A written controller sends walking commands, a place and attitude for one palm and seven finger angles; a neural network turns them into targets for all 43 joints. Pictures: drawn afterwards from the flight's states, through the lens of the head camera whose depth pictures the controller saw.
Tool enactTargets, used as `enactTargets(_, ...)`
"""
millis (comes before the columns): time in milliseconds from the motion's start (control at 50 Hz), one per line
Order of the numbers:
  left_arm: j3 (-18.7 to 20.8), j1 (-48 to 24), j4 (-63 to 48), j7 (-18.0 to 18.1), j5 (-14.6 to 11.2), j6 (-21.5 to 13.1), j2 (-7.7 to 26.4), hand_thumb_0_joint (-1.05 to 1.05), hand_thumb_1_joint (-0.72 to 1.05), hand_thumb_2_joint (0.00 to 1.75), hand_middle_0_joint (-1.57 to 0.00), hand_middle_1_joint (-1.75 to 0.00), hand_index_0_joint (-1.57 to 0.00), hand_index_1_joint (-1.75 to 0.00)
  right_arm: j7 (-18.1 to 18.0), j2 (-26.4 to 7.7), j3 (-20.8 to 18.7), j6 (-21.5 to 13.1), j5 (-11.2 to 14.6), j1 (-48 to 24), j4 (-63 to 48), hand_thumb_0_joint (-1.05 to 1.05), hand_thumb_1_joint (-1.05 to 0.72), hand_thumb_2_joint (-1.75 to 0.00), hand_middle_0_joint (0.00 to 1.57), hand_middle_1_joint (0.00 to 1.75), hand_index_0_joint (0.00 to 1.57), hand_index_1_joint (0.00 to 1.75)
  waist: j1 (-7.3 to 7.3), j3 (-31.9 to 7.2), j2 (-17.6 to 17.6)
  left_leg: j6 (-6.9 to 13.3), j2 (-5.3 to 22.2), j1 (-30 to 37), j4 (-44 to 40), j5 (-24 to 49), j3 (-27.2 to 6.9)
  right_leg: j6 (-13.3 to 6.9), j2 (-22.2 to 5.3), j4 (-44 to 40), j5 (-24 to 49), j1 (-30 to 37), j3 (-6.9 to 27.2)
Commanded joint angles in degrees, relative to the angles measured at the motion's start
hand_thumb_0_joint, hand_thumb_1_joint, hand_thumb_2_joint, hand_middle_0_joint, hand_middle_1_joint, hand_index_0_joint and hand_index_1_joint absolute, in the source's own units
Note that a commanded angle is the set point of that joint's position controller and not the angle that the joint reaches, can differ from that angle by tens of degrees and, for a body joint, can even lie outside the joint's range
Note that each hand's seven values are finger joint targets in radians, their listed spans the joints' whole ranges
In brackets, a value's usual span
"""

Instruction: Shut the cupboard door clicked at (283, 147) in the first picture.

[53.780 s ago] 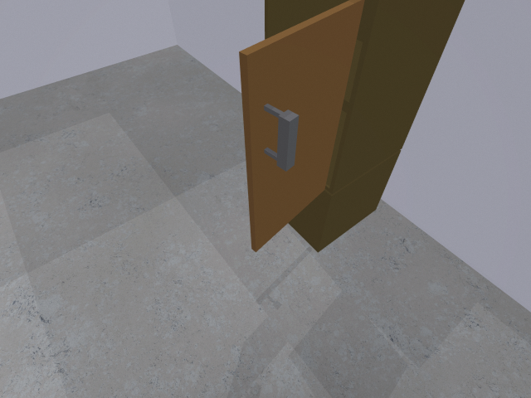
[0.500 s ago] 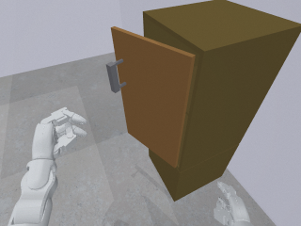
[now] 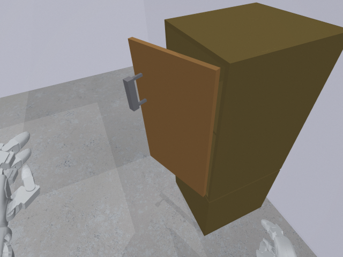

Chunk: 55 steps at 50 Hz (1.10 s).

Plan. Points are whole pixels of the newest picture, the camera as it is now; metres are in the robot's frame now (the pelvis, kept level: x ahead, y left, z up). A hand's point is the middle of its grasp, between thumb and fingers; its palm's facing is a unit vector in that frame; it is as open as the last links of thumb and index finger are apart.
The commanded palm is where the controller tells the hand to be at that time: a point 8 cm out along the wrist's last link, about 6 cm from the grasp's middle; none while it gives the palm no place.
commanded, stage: draw the hand back to the body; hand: left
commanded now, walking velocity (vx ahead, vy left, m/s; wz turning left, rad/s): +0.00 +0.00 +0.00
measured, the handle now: (136, 91) +0.62 +0.21 +0.07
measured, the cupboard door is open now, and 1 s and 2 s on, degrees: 22 22 22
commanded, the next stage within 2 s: step back with the hand held close in 0.24 s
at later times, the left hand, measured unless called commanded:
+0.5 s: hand (50, 179) +0.20 +0.26 +0.15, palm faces +0.42 -0.78 -0.46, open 7.4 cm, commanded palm +0.14 +0.29 +0.17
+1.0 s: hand out of the picture +0.12 +0.32 +0.15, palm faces +0.43 -0.77 -0.47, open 7.4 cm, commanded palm +0.05 +0.35 +0.17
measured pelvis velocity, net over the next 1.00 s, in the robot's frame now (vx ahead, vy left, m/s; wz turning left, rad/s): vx -0.08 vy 0.04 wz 0.03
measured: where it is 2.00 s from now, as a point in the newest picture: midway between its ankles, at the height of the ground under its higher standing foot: outside the picture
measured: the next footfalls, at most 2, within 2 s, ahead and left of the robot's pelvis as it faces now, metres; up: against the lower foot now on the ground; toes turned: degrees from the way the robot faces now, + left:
right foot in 1.08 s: -0.09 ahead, -0.09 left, +0.00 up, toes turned +6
left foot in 1.54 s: -0.17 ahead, +0.19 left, +0.00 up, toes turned +1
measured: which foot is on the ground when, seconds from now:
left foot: down 0.00-1.00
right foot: down 0.00-0.98, up 1.00-1.00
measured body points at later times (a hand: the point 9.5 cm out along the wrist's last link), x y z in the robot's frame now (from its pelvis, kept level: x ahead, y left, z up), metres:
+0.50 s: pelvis +0.00 -0.01 +0.00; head +0.00 -0.04 +0.45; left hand +0.17 +0.30 +0.18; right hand +0.19 -0.24 -0.10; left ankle +0.01 +0.10 -0.74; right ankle -0.05 -0.10 -0.74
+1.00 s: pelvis -0.08 +0.04 -0.01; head -0.08 +0.05 +0.44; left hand +0.09 +0.36 +0.17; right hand +0.10 -0.20 -0.08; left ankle +0.01 +0.10 -0.74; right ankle -0.09 -0.09 -0.74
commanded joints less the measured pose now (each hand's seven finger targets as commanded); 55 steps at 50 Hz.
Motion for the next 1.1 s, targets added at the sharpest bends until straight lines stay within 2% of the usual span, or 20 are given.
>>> enactTargets(0, 4.9, -9.1, -9.5, 0.9, 0.1, -3.0, 10.6, 0.0, 0.9, 0.9, -0.2, -0.3, -0.2, -0.3, -0.7, -5.4, -2.0, -3.3, 0.2, -8.1, -9.1, 0.0, -0.9, -0.9, 0.2, 0.3, 0.2, 0.3, -1.36, -0.9, -3.2, 1.1, 1.1, 5.9, -2.5, 7.6, -0.7, 1.3, -1.0, -4.9, 10.2, -9.2, 1.5)
enactTargets(120, 6.5, -7.7, -13.5, 1.2, 0.1, -3.6, 12.3, 0.0, 0.9, 0.9, -0.2, -0.3, -0.2, -0.3, -0.9, -4.4, -1.4, -3.8, -0.2, -8.9, -9.6, 0.0, -0.9, -0.9, 0.2, 0.3, 0.2, 0.3, -0.27, -5.3, -0.3, 1.2, 0.5, 6.3, -1.5, 11.5, -0.4, 1.2, -1.8, -3.6, 16.2, -5.1, 1.9)
enactTargets(260, 6.5, -5.9, -11.8, 0.8, -0.1, -3.1, 11.3, 0.0, 0.9, 0.9, -0.2, -0.3, -0.2, -0.3, -0.4, -4.0, -1.2, -3.2, -0.2, -9.0, -9.4, 0.0, -0.9, -0.9, 0.2, 0.3, 0.2, 0.3, -0.51, -2.0, 0.1, 0.8, 0.8, 5.7, -1.5, 12.9, 0.0, 1.4, -1.6, -3.8, 18.2, -6.1, 1.8)
enactTargets(340, 6.7, -4.7, -9.6, 0.4, -0.4, -2.6, 11.0, 0.0, 0.9, 0.9, -0.2, -0.3, -0.2, -0.3, -0.4, -4.4, -1.5, -2.5, -0.1, -8.7, -9.7, 0.0, -0.9, -0.9, 0.2, 0.3, 0.2, 0.3, -0.42, -1.7, -4.2, 1.2, 0.9, 5.5, -1.5, 13.4, 0.1, 1.9, -1.6, -3.7, 19.9, -6.5, 1.8)
enactTargets(360, 12.6, -10.8, -13.6, 0.8, 0.5, -4.8, 18.4, 0.0, 0.9, 0.9, -0.2, -0.3, -0.2, -0.3, -0.2, -6.0, -2.4, -1.1, 0.3, -7.7, -10.9, 0.0, -0.9, -0.9, 0.2, 0.3, 0.2, 0.3, -1.92, -1.1, -4.0, 2.2, 2.4, 3.4, 3.7, 12.4, -0.8, 3.6, -5.4, -5.9, 27.1, -10.9, 5.9)
enactTargets(380, 9.6, -5.8, -8.8, 0.5, 0.5, -4.8, 14.6, 0.0, 0.9, 0.9, -0.2, -0.3, -0.2, -0.3, -0.4, -5.2, -2.3, -0.2, -0.1, -7.9, -9.9, 0.0, -0.9, -0.9, 0.2, 0.3, 0.2, 0.3, -2.5, -2.4, -7.3, 2.1, 2.1, 2.8, 5.8, 12.8, -0.7, 4.1, -7.0, -4.8, 33.1, -10.2, 5.3)
enactTargets(420, 8.1, -4.7, -9.2, 0.3, 1.0, -4.9, 13.5, 0.0, 0.9, 0.9, -0.2, -0.3, -0.2, -0.3, -0.5, -5.0, -2.4, 1.1, 0.1, -8.1, -10.7, 0.0, -0.9, -0.9, 0.2, 0.3, 0.2, 0.3, -2.73, -4.4, -8.9, 1.8, 1.8, 1.7, 6.8, 14.5, -0.1, 4.8, -7.6, -2.4, 41.0, -8.3, 4.4)
enactTargets(440, 7.9, -3.9, -9.8, 0.4, 1.0, -4.9, 13.4, 0.0, 0.9, 0.9, -0.2, -0.3, -0.2, -0.3, -0.5, -5.4, -2.7, 1.7, 0.1, -8.1, -11.1, 0.0, -0.9, -0.9, 0.2, 0.3, 0.2, 0.3, -2.75, -6.0, -7.4, 1.8, 1.9, 1.8, 6.9, 15.5, 0.2, 4.9, -7.7, -1.2, 42.6, -7.6, 4.4)
enactTargets(520, 9.0, 0.0, -14.0, 1.2, 0.7, -4.8, 14.3, 0.0, 0.9, 0.9, -0.2, -0.3, -0.2, -0.3, -0.8, -5.6, -3.0, 3.5, 0.5, -7.7, -12.7, 0.0, -0.9, -0.9, 0.2, 0.3, 0.2, 0.3, -2.98, -11.2, -1.6, 1.7, 3.3, 3.8, 5.4, 25.0, -0.5, 4.9, -6.4, 2.5, 39.6, -6.6, 3.0)
enactTargets(600, 12.4, 1.3, -17.7, 2.1, 0.4, -4.6, 18.1, 0.0, 0.9, 0.9, -0.2, -0.3, -0.2, -0.3, -1.4, -6.1, -3.3, 4.9, 0.6, -7.9, -14.0, 0.0, -0.9, -0.9, 0.2, 0.3, 0.2, 0.3, -3.02, -12.0, -3.4, 1.4, 3.8, 3.3, 5.4, 26.9, -1.0, 4.3, -5.4, 2.9, 37.2, -7.6, 3.1)
enactTargets(680, 12.4, 3.7, -16.6, 2.6, 0.0, -4.6, 17.1, 0.0, 0.9, 0.9, -0.2, -0.3, -0.2, -0.3, -1.5, -6.1, -3.5, 5.6, 0.7, -6.9, -15.0, 0.0, -0.9, -0.9, 0.2, 0.3, 0.2, 0.3, -3.43, -10.6, -3.3, 1.1, 4.9, 0.1, 3.6, 25.5, -2.5, 3.1, -4.5, 3.5, 30.0, -7.9, 3.4)
enactTargets(760, 11.8, 4.8, -15.9, 2.8, -0.1, -5.2, 16.1, 0.0, 0.9, 0.9, -0.2, -0.3, -0.2, -0.3, -1.5, -6.8, -3.5, 5.0, 0.6, -6.3, -15.0, 0.0, -0.9, -0.9, 0.2, 0.3, 0.2, 0.3, -3.57, -8.8, -0.8, 1.4, 6.1, -4.6, 0.5, 17.5, -4.3, 2.7, -3.2, 3.4, 18.7, -8.3, 3.3)
enactTargets(800, 12.2, 4.5, -16.1, 2.8, 0.2, -5.8, 16.6, 0.0, 0.9, 0.9, -0.2, -0.3, -0.2, -0.3, -1.5, -7.5, -3.7, 4.2, 0.5, -6.5, -14.9, 0.0, -0.9, -0.9, 0.2, 0.3, 0.2, 0.3, -3.6, -7.1, 0.8, 1.9, 6.8, -8.2, -2.5, 8.0, -5.6, 2.6, -2.0, 3.2, 12.7, -7.9, 3.2)
enactTargets(880, 10.8, 0.9, -15.5, 2.9, 1.9, -7.3, 14.2, 0.0, 0.9, 0.9, -0.2, -0.3, -0.2, -0.3, -1.7, -8.2, -3.4, 2.3, 0.4, -6.2, -15.2, 0.0, -0.9, -0.9, 0.2, 0.3, 0.2, 0.3, -3.71, -1.4, 5.2, 4.7, 10.8, -29.2, -12.8, -24.9, -12.5, 2.7, 0.8, 10.5, 2.1, 1.5, 3.1)
enactTargets(920, 11.5, -1.3, -15.7, 2.7, 3.1, -8.3, 13.9, 0.0, 0.9, 0.9, -0.2, -0.3, -0.2, -0.3, -2.0, -8.4, -3.5, 1.4, 0.0, -6.0, -15.1, 0.0, -0.9, -0.9, 0.2, 0.3, 0.2, 0.3, -3.32, -0.5, 7.2, 6.0, 12.5, -39.5, -16.1, -33.0, -14.9, 2.9, 2.4, 16.5, 3.1, 8.5, 2.3)
enactTargets(940, 11.8, -2.3, -16.0, 2.7, 3.5, -8.6, 14.2, 0.0, 0.9, 0.9, -0.2, -0.3, -0.2, -0.3, -1.8, -8.4, -3.8, 1.0, 0.1, -5.6, -15.0, 0.0, -0.9, -0.9, 0.2, 0.3, 0.2, 0.3, -3.2, -0.8, 7.3, 5.9, 12.5, -40.8, -16.0, -33.9, -14.8, 2.7, 2.9, 17.8, 2.7, 9.2, 2.0)
enactTargets(980, 12.1, -1.8, -18.0, 2.4, 3.3, -9.5, 14.7, 0.0, 0.9, 0.9, -0.2, -0.3, -0.2, -0.3, -1.4, -8.0, -4.1, 0.0, 0.0, -5.3, -14.9, 0.0, -0.9, -0.9, 0.2, 0.3, 0.2, 0.3, -3.22, -2.0, 6.1, 5.4, 11.5, -38.2, -13.8, -32.5, -14.6, 1.9, 3.0, 16.5, 1.2, 6.8, 2.5)
enactTargets(1000, 14.3, -1.6, -19.5, 2.3, 3.4, -10.0, 16.9, 0.0, 0.9, 0.9, -0.2, -0.3, -0.2, -0.3, -1.2, -8.5, -4.2, -0.6, -0.4, -5.8, -14.7, 0.0, -0.9, -0.9, 0.2, 0.3, 0.2, 0.3, -3.01, -3.2, 6.0, 5.3, 11.3, -36.6, -13.2, -32.4, -14.2, 1.8, 3.3, 15.9, 0.3, 6.1, 3.1)
enactTargets(1020, 12.5, -1.1, -21.1, 2.1, 2.8, -10.6, 15.0, 0.0, 0.9, 0.9, -0.2, -0.3, -0.2, -0.3, -1.0, -7.3, -3.8, -0.9, -0.4, -5.5, -14.7, 0.0, -0.9, -0.9, 0.2, 0.3, 0.2, 0.3, -3.28, -3.7, 4.6, 4.3, 10.0, -32.5, -11.5, -28.3, -13.7, 1.1, 2.5, 13.3, -0.2, 2.5, 3.2)
enactTargets(1080, 12.9, 1.6, -24.5, 2.8, 0.8, -12.1, 16.3, 0.0, 0.9, 0.9, -0.2, -0.3, -0.2, -0.3, -0.3, -6.0, -3.2, -2.5, -0.4, -4.9, -13.1, 0.0, -0.9, -0.9, 0.2, 0.3, 0.2, 0.3, -3.92, -9.1, 0.0, 0.5, 5.8, -10.1, -2.7, -9.0, -7.8, -0.9, -1.5, 4.0, 3.1, -12.8, 7.5)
